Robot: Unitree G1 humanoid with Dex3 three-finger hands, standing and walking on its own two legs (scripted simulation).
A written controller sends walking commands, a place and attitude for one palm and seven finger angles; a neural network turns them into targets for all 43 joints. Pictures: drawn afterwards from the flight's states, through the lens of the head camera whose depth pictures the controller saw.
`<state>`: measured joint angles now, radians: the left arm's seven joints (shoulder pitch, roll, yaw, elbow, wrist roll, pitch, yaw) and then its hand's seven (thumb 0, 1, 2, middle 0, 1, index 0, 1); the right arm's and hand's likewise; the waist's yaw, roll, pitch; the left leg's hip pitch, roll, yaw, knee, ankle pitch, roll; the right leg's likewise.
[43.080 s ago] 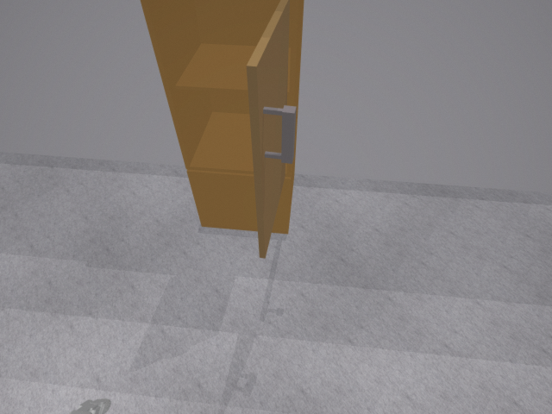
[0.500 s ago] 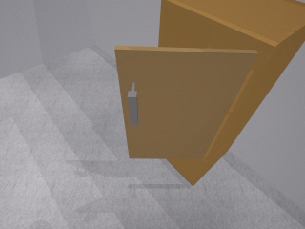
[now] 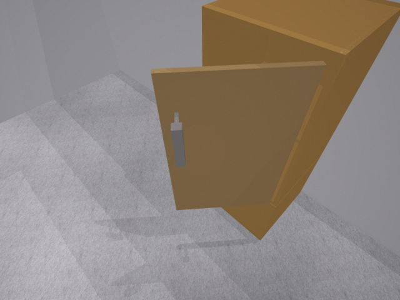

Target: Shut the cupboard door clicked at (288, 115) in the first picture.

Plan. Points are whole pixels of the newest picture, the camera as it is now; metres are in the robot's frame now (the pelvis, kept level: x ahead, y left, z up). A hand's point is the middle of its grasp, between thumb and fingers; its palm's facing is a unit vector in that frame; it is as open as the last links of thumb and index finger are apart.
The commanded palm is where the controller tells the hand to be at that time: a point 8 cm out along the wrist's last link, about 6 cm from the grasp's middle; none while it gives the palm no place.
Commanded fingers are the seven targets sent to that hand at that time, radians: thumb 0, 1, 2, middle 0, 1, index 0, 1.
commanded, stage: look again from close up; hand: left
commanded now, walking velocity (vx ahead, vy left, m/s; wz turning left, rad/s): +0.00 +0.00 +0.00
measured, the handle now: (178, 139) +0.47 +0.08 +0.04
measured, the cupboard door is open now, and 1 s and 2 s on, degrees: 49 49 49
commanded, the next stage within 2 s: shuffle to correct the standing spot in 0.56 s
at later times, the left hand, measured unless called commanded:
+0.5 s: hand out of the picture +0.01 +0.14 -0.17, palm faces +0.02 -0.98 -0.18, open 7.3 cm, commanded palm none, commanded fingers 0.00 0.90 0.90 -0.20 -0.30 -0.20 -0.30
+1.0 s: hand out of the picture +0.02 +0.10 -0.17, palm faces +0.08 -0.98 -0.17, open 7.3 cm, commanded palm none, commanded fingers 0.00 0.90 0.90 -0.20 -0.30 -0.20 -0.30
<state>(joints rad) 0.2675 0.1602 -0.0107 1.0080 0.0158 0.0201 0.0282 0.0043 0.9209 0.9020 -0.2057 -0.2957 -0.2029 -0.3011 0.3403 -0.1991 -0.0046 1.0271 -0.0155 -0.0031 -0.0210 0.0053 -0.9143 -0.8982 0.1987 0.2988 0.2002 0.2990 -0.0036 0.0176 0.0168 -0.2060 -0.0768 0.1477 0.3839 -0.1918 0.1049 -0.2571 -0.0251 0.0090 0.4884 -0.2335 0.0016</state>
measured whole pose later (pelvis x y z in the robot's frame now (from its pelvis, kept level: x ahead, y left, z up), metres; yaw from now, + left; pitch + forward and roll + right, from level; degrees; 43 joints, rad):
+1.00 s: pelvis +0.04 -0.06 +0.00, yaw +4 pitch +0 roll +1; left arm 0.31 0.13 -0.01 1.10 0.01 0.01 0.03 0.00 0.92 0.90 -0.20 -0.30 -0.20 -0.30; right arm 0.29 -0.12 0.00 1.15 -0.02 -0.02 -0.05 0.01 -0.91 -0.90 0.20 0.30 0.20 0.30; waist 0.00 -0.02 0.03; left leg -0.17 -0.02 0.06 0.41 -0.25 0.02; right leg -0.17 0.03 -0.08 0.46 -0.29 -0.07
